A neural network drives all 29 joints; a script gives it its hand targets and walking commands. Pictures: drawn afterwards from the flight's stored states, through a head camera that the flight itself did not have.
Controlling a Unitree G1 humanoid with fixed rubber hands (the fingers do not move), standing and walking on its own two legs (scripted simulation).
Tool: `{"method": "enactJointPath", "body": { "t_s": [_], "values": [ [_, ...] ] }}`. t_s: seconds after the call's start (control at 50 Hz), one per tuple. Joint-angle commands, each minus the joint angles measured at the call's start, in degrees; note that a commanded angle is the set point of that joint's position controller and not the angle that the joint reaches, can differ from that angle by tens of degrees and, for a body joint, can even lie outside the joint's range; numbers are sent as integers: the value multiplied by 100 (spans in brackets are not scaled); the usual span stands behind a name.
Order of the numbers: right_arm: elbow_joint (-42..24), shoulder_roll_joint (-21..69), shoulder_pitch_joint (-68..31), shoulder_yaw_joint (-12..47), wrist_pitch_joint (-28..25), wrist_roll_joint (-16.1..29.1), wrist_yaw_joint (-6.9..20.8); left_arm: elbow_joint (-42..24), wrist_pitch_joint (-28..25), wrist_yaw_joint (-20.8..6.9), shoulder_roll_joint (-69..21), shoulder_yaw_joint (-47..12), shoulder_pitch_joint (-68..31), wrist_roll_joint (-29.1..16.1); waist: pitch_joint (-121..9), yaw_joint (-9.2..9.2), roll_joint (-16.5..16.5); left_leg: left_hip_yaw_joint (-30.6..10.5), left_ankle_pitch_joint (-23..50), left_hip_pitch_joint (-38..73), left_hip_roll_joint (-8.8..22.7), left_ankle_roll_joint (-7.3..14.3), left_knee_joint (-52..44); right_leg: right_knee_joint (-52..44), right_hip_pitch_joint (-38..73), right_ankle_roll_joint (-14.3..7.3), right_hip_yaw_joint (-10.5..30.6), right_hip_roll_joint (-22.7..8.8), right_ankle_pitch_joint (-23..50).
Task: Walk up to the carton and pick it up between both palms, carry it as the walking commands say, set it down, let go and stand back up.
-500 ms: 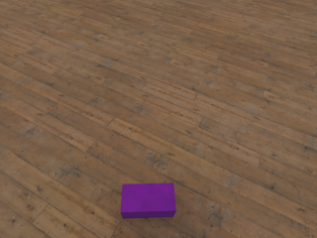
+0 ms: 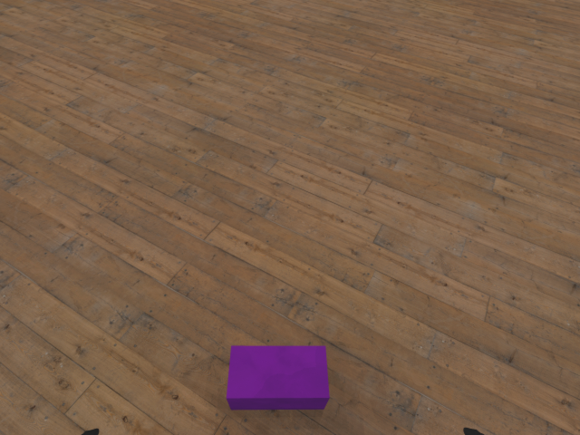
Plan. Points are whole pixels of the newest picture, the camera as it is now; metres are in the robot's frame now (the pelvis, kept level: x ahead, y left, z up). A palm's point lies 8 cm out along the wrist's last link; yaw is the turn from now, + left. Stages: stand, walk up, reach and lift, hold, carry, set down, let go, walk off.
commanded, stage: walk up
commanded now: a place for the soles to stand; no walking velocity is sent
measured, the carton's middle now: (278, 378) +0.39 +0.01 -0.71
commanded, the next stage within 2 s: stand in 1.00 s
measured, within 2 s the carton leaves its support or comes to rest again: neither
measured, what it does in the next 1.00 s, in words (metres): stands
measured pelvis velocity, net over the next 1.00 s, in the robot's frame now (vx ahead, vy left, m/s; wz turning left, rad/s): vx -0.02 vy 0.04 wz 0.07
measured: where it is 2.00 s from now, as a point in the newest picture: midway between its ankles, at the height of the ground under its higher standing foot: outside the picture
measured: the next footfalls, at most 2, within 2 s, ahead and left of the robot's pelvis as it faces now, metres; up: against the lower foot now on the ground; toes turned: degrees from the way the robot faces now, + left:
none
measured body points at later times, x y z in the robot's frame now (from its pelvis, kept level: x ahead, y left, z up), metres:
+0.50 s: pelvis -0.03 +0.03 -0.02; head +0.02 +0.04 +0.42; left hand +0.05 +0.36 -0.14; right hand +0.06 -0.28 -0.15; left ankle +0.00 +0.12 -0.75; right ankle -0.04 -0.10 -0.73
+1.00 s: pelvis -0.02 +0.04 +0.00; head -0.01 +0.04 +0.45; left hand +0.05 +0.34 -0.13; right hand +0.11 -0.26 -0.12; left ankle +0.00 +0.12 -0.75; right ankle -0.03 -0.10 -0.75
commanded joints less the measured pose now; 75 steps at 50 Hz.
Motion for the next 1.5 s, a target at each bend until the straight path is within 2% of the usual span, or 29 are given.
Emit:
{"method": "enactJointPath", "body": {
  "t_s": [0.0,0.02,0.1,0.14,0.16,0.2,0.24,0.28,0.3,0.32,0.34,0.36,0.42,0.5,0.54,0.56,0.58,0.64,0.74,0.96,1.12,1.18,1.2,1.22,1.3,1.4,1.44,1.46,1.48],
  "values": [
    [-374,-1224,-166,-259,-75,-24,-64,-305,-105,62,1291,272,-234,18,-418,-16,114,-718,1076,-95,819,51,-290,-194,110,-294,462,-586,445],
    [-558,-1562,-157,-451,45,-120,-5,-426,-82,126,1571,397,-62,-9,-280,-7,374,-652,1771,-191,692,83,84,187,-11,-350,455,-565,999],
    [-846,-1438,-54,-543,162,-105,65,-626,-61,229,1624,438,94,-37,-611,-17,153,-617,2051,-378,661,132,653,523,152,-533,508,-772,1246],
    [-916,-1345,-100,-565,222,-73,77,-655,-25,259,1686,496,99,-24,-432,18,50,-379,1442,-548,443,39,1037,358,59,-775,739,-1075,1165],
    [-1032,-1335,-61,-585,262,-107,97,-795,-20,275,1798,537,92,-14,-492,37,-378,-293,900,-616,346,19,1497,348,-27,-994,813,-1402,1237],
    [-1128,-1293,186,-652,347,-118,168,-1026,-33,306,1859,571,-197,89,-345,-58,-1044,-205,-1449,-951,259,-60,2751,330,-299,-1560,1361,-2137,1823],
    [-1165,-1353,455,-680,391,-161,216,-1227,-26,347,1903,619,-331,113,-93,-189,-1078,-572,-2065,-1039,577,-26,2664,577,-647,-1545,1435,-2315,1745],
    [-1122,-1394,669,-756,304,-209,241,-1366,15,311,1721,519,-603,70,-66,-462,-438,-332,-829,-375,459,87,1195,1320,-1090,-920,611,-1569,1106],
    [-1110,-1721,669,-861,236,-264,215,-1413,30,289,1405,477,-308,41,-35,-345,934,-1319,1115,-414,1112,297,181,2666,-1087,-466,-17,-659,223],
    [-1255,-1801,205,-755,121,-204,137,-1453,68,227,1014,326,-71,-19,-154,-162,1679,-2810,1766,-103,1743,777,-384,3123,-1731,-195,186,291,-2098],
    [-1326,-1939,163,-736,66,-166,85,-1377,120,203,1326,403,-101,9,-258,-66,971,-2787,1258,-219,1835,1065,-264,3527,-1669,-237,603,100,-2447],
    [-1404,-1944,135,-785,59,-157,46,-1376,149,187,1496,457,42,0,-147,-49,919,-2547,542,-831,1795,1198,-211,3704,-1307,-277,714,15,-2542],
    [-1530,-1580,-34,-677,82,-109,-13,-1076,89,134,1440,448,468,-57,-250,1,756,-1796,239,-554,1397,795,-38,2764,-1256,-287,554,-27,-1836],
    [-1412,-1360,-10,-521,42,33,-28,-998,-1,136,1178,347,717,14,-745,166,412,-1547,359,-558,1494,492,327,560,-20,-343,699,-138,-515],
    [-1283,-993,247,-348,54,124,-5,-1096,-145,143,1642,418,65,174,-552,-125,-769,-648,-507,-977,433,-92,987,-579,14,-715,2412,-1264,-263],
    [-1139,-1194,229,-419,31,126,-39,-1162,-107,110,1703,399,-465,92,-244,-252,-538,-380,-758,-351,277,-211,735,-105,-789,-947,2051,-1329,14],
    [-1044,-1259,403,-455,-1,65,-59,-1150,-105,81,1665,350,-593,61,-244,-359,-524,-576,-665,273,454,-171,453,326,-1238,-823,1649,-1112,54],
    [-956,-1338,-117,-376,-142,24,-19,-921,-112,31,1243,281,80,-42,-504,0,-195,-1031,589,217,954,158,29,234,-554,-271,995,-489,258],
    [-728,-1214,-93,-304,-180,46,-46,-726,-137,50,1226,249,-159,-31,-338,-87,-369,-826,803,88,798,-2,-284,-7,-318,-337,993,-566,613],
    [-570,-1243,-411,-282,-221,-15,-64,-482,-100,26,1147,194,-56,-41,-370,42,325,-963,485,-46,930,-11,-652,-125,-194,-341,905,-499,442],
    [-438,-1285,-379,-255,-226,6,-68,-373,-109,41,1195,198,-62,-37,-604,27,115,-739,1440,401,906,-47,-453,-285,-26,-308,877,-608,1010],
    [-426,-1301,-366,-255,-193,44,-79,-358,-110,32,1224,161,-256,-21,-467,-33,77,-860,983,150,880,-44,-514,-344,-34,-288,882,-581,738],
    [-2437,-771,-1507,-718,130,-54,156,-2369,255,-179,858,581,-1776,-174,142,-19,-311,438,-599,-564,47,-319,522,618,-1877,-95,264,268,-816],
    [-2711,-737,-1236,-604,548,-71,221,-3172,663,-175,786,629,-1516,-108,211,-117,13,487,-1153,-362,183,-323,564,604,-1989,-158,377,253,-1357],
    [-3344,-1191,-717,-879,1149,-199,257,-3573,1377,-304,1167,1051,-649,-95,-207,-149,-386,338,-801,368,112,-222,805,687,-2280,-250,421,260,-1288],
    [-3502,-1046,-67,-1077,1345,-422,367,-3927,1530,-221,684,1201,298,216,-1157,25,336,-72,872,501,269,-340,1301,1453,-2477,-293,570,567,-209],
    [-4037,-1146,-669,-1176,1264,-508,333,-4071,1480,-238,605,1387,355,208,-1551,366,68,-10,1445,12,276,-253,1690,1816,-2345,-213,682,598,134],
    [-3918,-960,-722,-1062,1232,-381,387,-4240,1450,-224,471,1324,85,201,-1525,385,430,-34,1374,161,294,-280,1738,1907,-2584,-236,691,540,-86],
    [-3984,-1263,-676,-1279,1195,-502,347,-4193,1456,-182,358,1270,234,70,-1868,173,228,-180,1975,312,353,-328,1821,2106,-2802,-175,535,623,74]
  ]
}}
